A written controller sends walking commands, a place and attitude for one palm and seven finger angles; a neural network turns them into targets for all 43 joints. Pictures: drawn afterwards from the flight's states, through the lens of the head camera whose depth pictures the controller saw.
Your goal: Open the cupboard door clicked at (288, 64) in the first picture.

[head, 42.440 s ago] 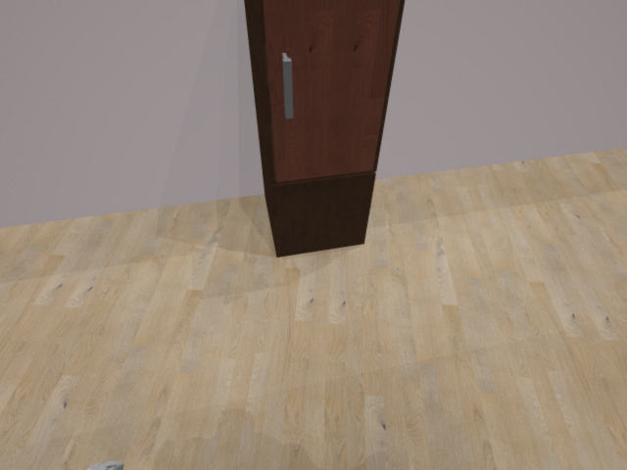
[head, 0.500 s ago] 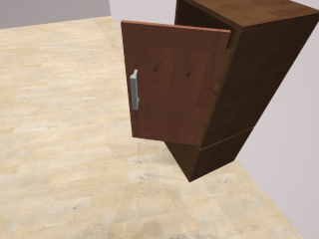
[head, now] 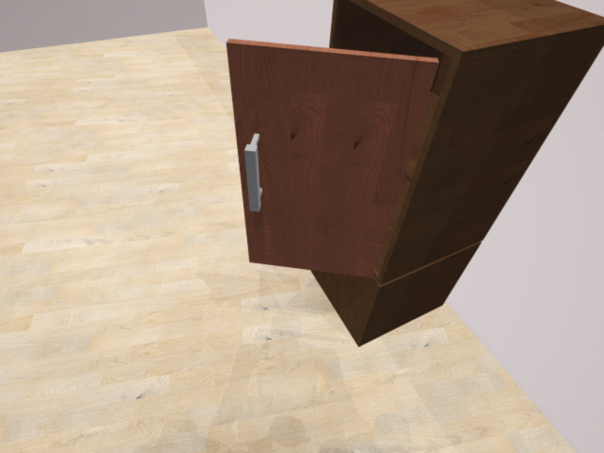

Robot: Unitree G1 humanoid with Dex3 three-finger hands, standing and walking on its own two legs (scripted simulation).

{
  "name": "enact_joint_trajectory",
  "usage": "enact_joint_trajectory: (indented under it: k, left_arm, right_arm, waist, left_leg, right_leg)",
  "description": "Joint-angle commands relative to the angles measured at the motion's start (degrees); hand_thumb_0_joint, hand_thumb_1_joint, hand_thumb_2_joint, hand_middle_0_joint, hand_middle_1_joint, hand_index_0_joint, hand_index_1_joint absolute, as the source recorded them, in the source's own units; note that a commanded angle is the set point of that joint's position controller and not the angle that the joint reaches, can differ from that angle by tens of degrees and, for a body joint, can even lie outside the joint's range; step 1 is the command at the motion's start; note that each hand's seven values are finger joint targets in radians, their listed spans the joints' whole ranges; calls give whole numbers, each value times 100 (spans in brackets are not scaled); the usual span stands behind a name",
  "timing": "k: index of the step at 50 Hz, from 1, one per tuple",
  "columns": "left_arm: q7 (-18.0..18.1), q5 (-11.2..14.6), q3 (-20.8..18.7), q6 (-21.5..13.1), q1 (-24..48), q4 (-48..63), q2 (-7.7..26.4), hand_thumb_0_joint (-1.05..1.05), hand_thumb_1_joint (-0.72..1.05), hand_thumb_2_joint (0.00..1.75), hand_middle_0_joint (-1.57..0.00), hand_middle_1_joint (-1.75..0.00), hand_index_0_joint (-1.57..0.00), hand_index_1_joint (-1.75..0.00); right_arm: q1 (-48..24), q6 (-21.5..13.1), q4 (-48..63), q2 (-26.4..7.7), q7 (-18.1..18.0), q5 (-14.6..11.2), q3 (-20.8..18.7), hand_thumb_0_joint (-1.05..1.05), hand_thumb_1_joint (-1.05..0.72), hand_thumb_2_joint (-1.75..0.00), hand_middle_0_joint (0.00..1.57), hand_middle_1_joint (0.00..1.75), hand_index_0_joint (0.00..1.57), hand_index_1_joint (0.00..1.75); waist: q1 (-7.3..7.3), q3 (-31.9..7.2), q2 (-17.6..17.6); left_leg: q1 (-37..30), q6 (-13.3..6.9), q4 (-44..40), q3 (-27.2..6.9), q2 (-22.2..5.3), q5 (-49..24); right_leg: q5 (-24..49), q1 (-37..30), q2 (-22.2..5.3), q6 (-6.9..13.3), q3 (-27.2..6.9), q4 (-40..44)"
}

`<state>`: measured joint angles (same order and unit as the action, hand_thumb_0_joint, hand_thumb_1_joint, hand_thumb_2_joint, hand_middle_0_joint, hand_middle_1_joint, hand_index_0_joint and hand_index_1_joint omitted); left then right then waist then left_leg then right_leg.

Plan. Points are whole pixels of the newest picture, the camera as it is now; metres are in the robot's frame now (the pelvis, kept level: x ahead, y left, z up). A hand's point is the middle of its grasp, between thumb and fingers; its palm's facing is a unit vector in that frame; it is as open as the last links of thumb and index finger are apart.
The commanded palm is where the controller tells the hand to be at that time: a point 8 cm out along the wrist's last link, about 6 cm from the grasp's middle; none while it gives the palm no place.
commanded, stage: look again from close up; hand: left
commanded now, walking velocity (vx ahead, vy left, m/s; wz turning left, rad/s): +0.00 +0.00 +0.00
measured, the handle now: (255, 173) +0.63 +0.13 -0.01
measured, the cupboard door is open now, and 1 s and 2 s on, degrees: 56 56 56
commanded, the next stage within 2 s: shuffle to correct the standing spot in 0.80 s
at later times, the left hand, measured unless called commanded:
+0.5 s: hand out of the picture -0.02 +0.15 -0.18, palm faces +0.03 -0.99 -0.15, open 7.4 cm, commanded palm none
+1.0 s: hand out of the picture -0.01 +0.15 -0.18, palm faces +0.02 -0.99 -0.14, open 7.4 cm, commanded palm none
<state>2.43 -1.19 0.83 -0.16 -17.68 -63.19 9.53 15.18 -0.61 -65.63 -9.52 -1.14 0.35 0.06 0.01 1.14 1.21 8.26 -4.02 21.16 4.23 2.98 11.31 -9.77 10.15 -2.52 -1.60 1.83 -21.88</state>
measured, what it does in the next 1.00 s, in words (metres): stands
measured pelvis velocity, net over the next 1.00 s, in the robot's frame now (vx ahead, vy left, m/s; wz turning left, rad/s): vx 0.02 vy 0.00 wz -0.02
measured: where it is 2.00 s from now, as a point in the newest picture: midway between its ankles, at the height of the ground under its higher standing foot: outside the picture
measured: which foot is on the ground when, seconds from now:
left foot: down 0.00-1.00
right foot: down 0.00-1.00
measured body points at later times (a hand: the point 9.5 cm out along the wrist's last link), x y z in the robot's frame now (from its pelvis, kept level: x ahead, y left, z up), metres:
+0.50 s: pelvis +0.01 +0.00 +0.00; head +0.01 +0.01 +0.45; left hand -0.02 +0.20 -0.17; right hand -0.01 -0.22 -0.16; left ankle +0.01 +0.07 -0.74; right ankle +0.02 -0.14 -0.74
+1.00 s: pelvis +0.02 +0.00 +0.00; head +0.01 +0.01 +0.45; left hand -0.01 +0.20 -0.17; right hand -0.01 -0.22 -0.16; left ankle +0.01 +0.07 -0.74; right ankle +0.02 -0.14 -0.74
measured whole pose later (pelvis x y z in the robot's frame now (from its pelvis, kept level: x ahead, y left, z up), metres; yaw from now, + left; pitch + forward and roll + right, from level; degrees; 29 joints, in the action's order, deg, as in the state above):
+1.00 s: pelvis +0.02 +0.00 +0.00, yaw -1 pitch -2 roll +0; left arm 2.5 -1.2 0.2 -0.2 -20.6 -64.0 7.0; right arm 18.0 -1.2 -66.5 -6.4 -2.1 0.5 0.0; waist -0.3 0.4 1.7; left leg 7.2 -3.7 22.1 5.0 2.4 13.5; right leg -12.0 9.9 -1.9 -1.1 1.0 -23.6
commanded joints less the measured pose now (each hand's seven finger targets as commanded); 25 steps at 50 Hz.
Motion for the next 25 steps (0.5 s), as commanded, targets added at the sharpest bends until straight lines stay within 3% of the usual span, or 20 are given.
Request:
enact_joint_trajectory:
  k: [1, 25]
  left_arm:
    - [35, 11, -120, -92, -453, 121, 457, 0, 90, 90, -20, -30, -20, -30]
    - [55, 14, -118, -121, -717, 48, 199, 0, 90, 90, -20, -30, -20, -30]
  right_arm:
    - [256, -104, 156, -618, -31, 1, -135, 0, -90, -90, 20, 30, 20, 30]
    - [553, -121, 36, -318, -77, -13, -123, 0, -90, -90, 20, 30, 20, 30]
  waist:
    - [3, 270, -124]
    - [4, 394, -55]
  left_leg:
    - [408, 234, -694, -877, -928, 28]
    - [378, 210, -555, -785, -892, -118]
  right_leg:
    - [302, -75, -426, 229, -417, 252]
    - [317, 22, -404, 259, -433, 282]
